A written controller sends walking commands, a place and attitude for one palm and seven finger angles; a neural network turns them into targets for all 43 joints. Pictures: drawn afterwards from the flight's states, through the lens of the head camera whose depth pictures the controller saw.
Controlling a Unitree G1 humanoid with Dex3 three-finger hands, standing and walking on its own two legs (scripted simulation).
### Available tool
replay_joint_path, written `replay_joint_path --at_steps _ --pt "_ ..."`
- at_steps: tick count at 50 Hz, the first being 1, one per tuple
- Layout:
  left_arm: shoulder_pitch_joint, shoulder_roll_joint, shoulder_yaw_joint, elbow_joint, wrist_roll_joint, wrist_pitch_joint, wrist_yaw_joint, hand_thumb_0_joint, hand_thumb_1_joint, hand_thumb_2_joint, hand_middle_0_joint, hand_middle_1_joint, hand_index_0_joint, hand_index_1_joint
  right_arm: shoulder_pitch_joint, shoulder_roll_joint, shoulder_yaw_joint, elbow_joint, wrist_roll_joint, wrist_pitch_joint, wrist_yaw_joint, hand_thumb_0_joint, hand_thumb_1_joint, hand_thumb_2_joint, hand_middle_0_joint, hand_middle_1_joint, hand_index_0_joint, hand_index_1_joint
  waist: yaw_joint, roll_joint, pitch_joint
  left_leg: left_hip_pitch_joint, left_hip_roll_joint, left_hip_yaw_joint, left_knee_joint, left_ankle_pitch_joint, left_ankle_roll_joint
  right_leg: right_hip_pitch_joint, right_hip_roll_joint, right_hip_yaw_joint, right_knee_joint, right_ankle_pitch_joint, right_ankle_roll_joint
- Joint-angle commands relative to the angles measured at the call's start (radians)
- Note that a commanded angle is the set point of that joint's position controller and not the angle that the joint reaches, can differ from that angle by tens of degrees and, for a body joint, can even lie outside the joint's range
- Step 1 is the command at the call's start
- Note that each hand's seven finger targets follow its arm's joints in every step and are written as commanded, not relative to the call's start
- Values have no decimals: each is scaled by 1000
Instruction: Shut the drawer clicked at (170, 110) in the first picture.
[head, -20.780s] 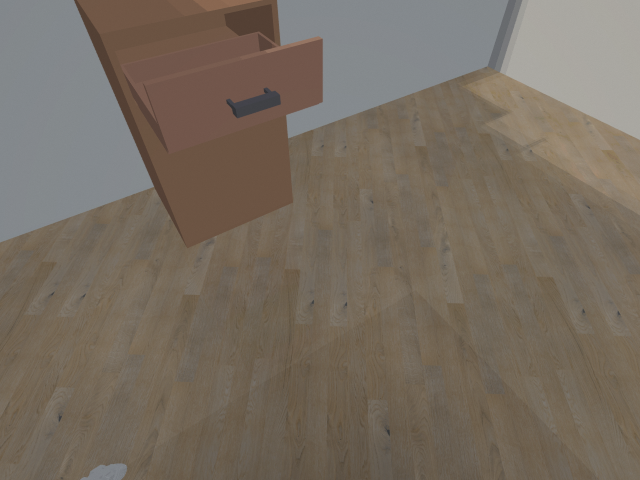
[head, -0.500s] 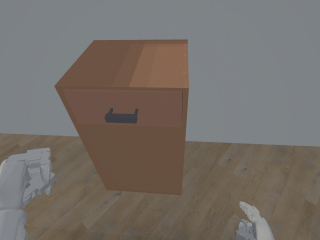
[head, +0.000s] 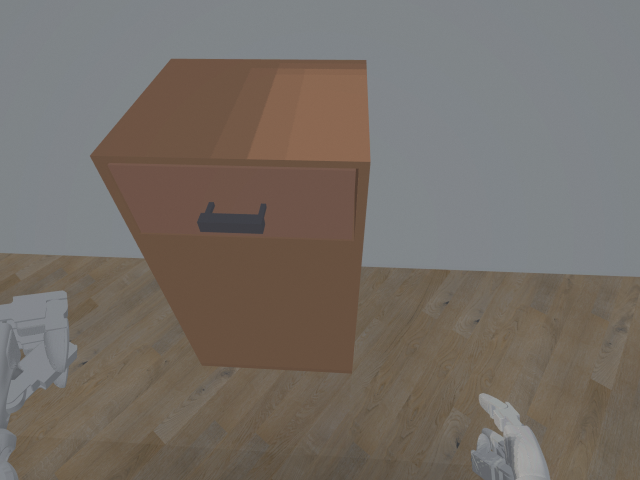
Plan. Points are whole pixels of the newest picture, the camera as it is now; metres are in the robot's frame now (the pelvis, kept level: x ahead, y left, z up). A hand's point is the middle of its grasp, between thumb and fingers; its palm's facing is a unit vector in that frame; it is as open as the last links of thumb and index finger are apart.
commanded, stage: step back with the hand held close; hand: left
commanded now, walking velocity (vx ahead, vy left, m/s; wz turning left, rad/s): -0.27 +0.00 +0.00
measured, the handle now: (234, 215) +0.58 +0.22 -0.03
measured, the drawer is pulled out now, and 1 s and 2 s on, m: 0.00 0.00 0.00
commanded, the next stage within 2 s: stop stepping back and stand still in 1.06 s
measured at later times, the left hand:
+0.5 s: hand out of the picture +0.12 +0.28 +0.15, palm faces +0.32 -0.81 -0.50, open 3.3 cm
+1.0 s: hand out of the picture +0.05 +0.32 +0.17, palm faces +0.39 -0.82 -0.42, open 3.3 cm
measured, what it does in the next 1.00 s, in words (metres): walks backwards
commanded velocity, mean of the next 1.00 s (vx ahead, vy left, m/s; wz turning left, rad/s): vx -0.32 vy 0.00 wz -0.03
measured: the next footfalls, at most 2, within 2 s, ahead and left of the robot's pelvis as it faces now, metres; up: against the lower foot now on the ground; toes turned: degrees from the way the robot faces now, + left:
right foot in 1.14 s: -0.27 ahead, -0.08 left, +0.00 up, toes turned -3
left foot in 1.48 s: -0.13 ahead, +0.18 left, +0.00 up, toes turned -2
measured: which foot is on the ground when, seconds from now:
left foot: down 0.00-1.00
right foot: down 0.00-0.80, up 0.82-1.00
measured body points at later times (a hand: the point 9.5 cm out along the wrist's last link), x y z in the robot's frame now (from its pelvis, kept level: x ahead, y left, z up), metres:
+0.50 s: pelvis -0.07 +0.04 -0.01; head -0.04 +0.05 +0.44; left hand +0.10 +0.32 +0.18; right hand +0.11 -0.20 -0.09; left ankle +0.02 +0.11 -0.74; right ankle -0.05 -0.08 -0.74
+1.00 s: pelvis -0.13 +0.06 -0.01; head -0.11 +0.11 +0.44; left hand +0.03 +0.36 +0.20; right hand +0.05 -0.16 -0.07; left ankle +0.02 +0.11 -0.74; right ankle -0.25 -0.09 -0.67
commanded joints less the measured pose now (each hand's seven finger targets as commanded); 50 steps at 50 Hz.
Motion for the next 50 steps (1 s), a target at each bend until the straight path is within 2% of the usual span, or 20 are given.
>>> replay_joint_path --at_steps 1,5,12,21,26,28,31,33,35,37,38,39,40,41,42,43,44,45,46,50 --pt "60 160 106 -215 0 -54 18 0 900 900 -1400 -1600 -1400 -1600 -99 -112 -60 -175 -3 -13 -6 0 -900 -900 200 300 200 300 -10 -9 -112 115 52 -48 -10 361 50 -104 -118 81 -22 433 89" --pt "86 195 144 -263 -3 -53 35 0 900 900 -1400 -1600 -1400 -1600 -95 -104 -65 -194 3 2 -13 0 -900 -900 200 300 200 300 -11 -55 -146 73 63 -62 -8 380 45 -87 -109 80 7 426 84" --pt "126 193 143 -302 -4 -59 53 0 900 900 -1400 -1600 -1400 -1600 -78 -114 -71 -198 3 -7 -23 0 -900 -900 200 300 200 300 -17 20 -154 -24 85 -100 -46 303 47 -77 -82 73 49 303 69" --pt "102 199 169 -316 25 -92 65 0 900 900 -1400 -1600 -1400 -1600 -83 -136 -73 -208 -3 -59 -33 0 -900 -900 200 300 200 300 -22 66 -76 -412 142 -214 -206 -327 88 56 -35 98 161 63 57" --pt "90 200 187 -345 44 -109 65 0 900 900 -1400 -1600 -1400 -1600 -68 -140 -76 -203 -10 -91 -37 0 -900 -900 200 300 200 300 -20 106 -88 -512 168 -256 -243 -475 95 95 -3 100 241 -7 51" --pt "106 191 184 -338 41 -114 65 0 900 900 -1400 -1600 -1400 -1600 -58 -128 -76 -198 -8 -96 -35 0 -900 -900 200 300 200 300 -22 56 -94 -491 153 -245 -204 -443 89 67 -10 131 217 -10 42" --pt "88 203 192 -342 34 -121 65 0 900 900 -1400 -1600 -1400 -1600 -46 -121 -83 -184 -13 -96 -30 0 -900 -900 200 300 200 300 -33 -51 -74 -358 71 -161 -23 -342 50 -128 -88 260 38 -133 4" --pt "36 177 139 -335 24 -126 72 0 900 900 -1400 -1600 -1400 -1600 -25 -109 -82 -145 -16 -87 -19 0 -900 -900 200 300 200 300 -51 -149 -57 -120 2 -96 213 -165 2 -404 -216 356 -113 -182 -56" --pt "3 178 124 -320 26 -128 87 0 900 900 -1400 -1600 -1400 -1600 -21 -95 -84 -125 -14 -81 -16 0 -900 -900 200 300 200 300 -63 -185 -69 -38 -11 -73 286 -94 -7 -461 -263 322 -119 -81 -68" --pt "-4 193 128 -337 29 -130 91 0 900 900 -1400 -1600 -1400 -1600 -32 -103 -84 -124 -9 -77 -21 0 -900 -900 200 300 200 300 -65 -120 -61 -8 6 -101 183 -68 3 -464 -210 248 -55 -1 -39" --pt "6 201 135 -349 30 -135 90 0 900 900 -1400 -1600 -1400 -1600 -49 -108 -80 -130 -10 -77 -26 0 -900 -900 200 300 200 300 -58 -51 -50 -34 40 -144 74 -92 18 -448 -146 191 -9 -35 -8" --pt "16 213 151 -364 29 -144 88 0 900 900 -1400 -1600 -1400 -1600 -64 -119 -76 -141 -10 -83 -31 0 -900 -900 200 300 200 300 -51 48 -37 -119 103 -223 -69 -181 40 -384 -66 134 72 -90 26" --pt "32 214 171 -379 42 -155 82 0 900 900 -1400 -1600 -1400 -1600 -84 -142 -75 -154 -14 -99 -32 0 -900 -900 200 300 200 300 -42 215 -63 -326 227 -376 -301 -444 84 -169 34 77 301 -101 58" --pt "19 227 190 -376 60 -158 77 0 900 900 -1400 -1600 -1400 -1600 -109 -147 -77 -159 -25 -112 -35 0 -900 -900 200 300 200 300 -30 298 -71 -521 326 -519 -447 -658 131 -19 90 89 558 -118 65" --pt "7 246 225 -388 57 -157 75 0 900 900 -1400 -1600 -1400 -1600 -82 -127 -81 -153 -34 -120 -30 0 -900 -900 200 300 200 300 -29 224 -102 -523 359 -521 -452 -619 140 -30 88 121 730 -145 61" --pt "0 238 218 -396 54 -156 72 0 900 900 -1400 -1600 -1400 -1600 -75 -120 -86 -148 -38 -127 -18 0 -900 -900 200 300 200 300 -22 135 -115 -460 340 -473 -393 -528 137 -81 82 131 769 -162 54" --pt "20 227 213 -390 45 -148 74 0 900 900 -1400 -1600 -1400 -1600 -74 -114 -90 -143 -38 -131 -7 0 -900 -900 200 300 200 300 -14 93 -136 -368 309 -386 -346 -434 126 -137 69 115 755 -176 51" --pt "49 210 197 -384 32 -141 75 0 900 900 -1400 -1600 -1400 -1600 -72 -108 -91 -136 -36 -133 2 0 -900 -900 200 300 200 300 -9 88 -152 -303 279 -327 -329 -380 108 -162 62 85 705 -202 48" --pt "71 194 180 -385 29 -137 73 0 900 900 -1400 -1600 -1400 -1600 -77 -105 -89 -137 -31 -137 7 0 -900 -900 200 300 200 300 -6 130 -163 -240 261 -278 -321 -348 92 -175 53 60 638 -215 46" --pt "68 187 126 -384 2 -143 56 0 900 900 -1400 -1600 -1400 -1600 -24 -85 -73 -77 -38 -147 23 0 -900 -900 200 300 200 300 -15 197 -233 3 197 -194 -370 -233 -45 -173 75 -31 278 -335 4"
